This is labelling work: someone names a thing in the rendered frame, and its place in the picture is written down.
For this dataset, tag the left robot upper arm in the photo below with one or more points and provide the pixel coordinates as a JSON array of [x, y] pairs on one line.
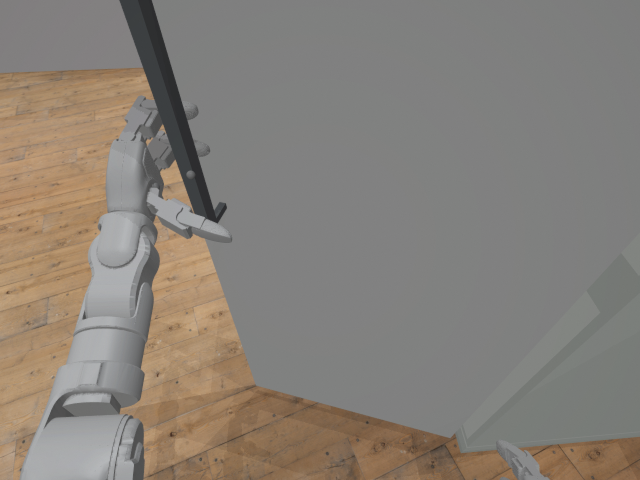
[[103, 447]]

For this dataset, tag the handle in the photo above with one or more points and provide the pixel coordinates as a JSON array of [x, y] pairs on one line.
[[147, 36]]

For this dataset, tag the left robot hand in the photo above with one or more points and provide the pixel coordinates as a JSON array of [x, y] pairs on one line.
[[133, 166]]

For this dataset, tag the right robot hand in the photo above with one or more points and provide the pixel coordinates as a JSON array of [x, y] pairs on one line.
[[523, 465]]

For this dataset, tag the fridge door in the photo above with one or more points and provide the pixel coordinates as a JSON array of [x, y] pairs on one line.
[[417, 190]]

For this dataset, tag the robot left forearm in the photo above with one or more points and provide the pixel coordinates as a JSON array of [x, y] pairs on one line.
[[103, 369]]

